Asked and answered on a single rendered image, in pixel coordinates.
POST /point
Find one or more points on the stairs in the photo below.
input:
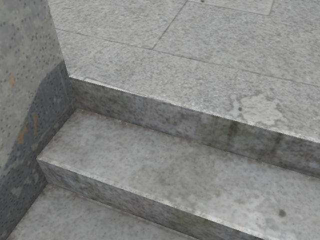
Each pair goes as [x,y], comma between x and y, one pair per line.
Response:
[129,167]

